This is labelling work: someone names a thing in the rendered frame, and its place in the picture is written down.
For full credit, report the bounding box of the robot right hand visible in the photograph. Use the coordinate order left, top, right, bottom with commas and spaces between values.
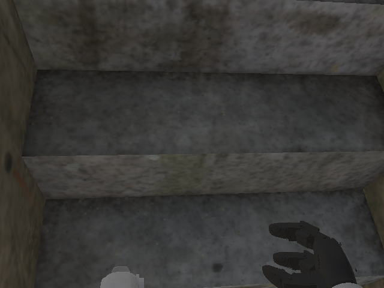
262, 221, 357, 288

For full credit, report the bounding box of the robot left thigh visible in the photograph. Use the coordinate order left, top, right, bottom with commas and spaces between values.
101, 272, 144, 288

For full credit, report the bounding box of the robot left shin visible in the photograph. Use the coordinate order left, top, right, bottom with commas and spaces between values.
100, 266, 130, 288

